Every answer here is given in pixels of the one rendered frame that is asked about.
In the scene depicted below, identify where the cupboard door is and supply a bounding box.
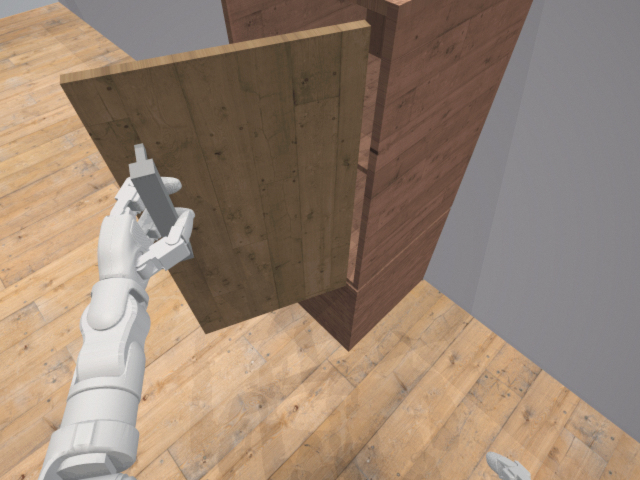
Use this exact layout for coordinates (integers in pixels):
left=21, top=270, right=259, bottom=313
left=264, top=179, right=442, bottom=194
left=60, top=20, right=371, bottom=334

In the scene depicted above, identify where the robot left forearm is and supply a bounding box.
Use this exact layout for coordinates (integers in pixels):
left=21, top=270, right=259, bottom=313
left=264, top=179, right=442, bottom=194
left=38, top=277, right=151, bottom=480

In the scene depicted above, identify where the left robot hand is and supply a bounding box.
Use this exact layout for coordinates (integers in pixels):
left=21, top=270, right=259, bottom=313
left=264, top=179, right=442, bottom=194
left=97, top=177, right=195, bottom=290

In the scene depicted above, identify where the handle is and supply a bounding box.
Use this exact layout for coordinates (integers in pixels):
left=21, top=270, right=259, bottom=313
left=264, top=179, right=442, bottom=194
left=129, top=143, right=194, bottom=262

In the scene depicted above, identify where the right robot hand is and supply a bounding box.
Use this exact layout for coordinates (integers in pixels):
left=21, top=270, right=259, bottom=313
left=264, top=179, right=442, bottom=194
left=486, top=452, right=531, bottom=480

